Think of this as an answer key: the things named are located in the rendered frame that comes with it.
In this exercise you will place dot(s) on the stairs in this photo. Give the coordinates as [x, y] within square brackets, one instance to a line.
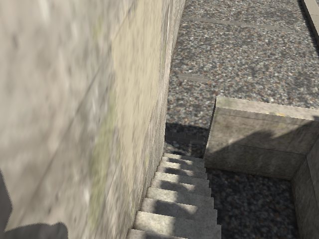
[178, 203]

